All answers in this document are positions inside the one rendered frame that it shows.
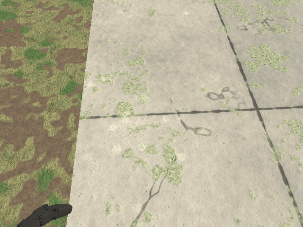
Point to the left robot hand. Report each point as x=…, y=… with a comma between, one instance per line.
x=45, y=213

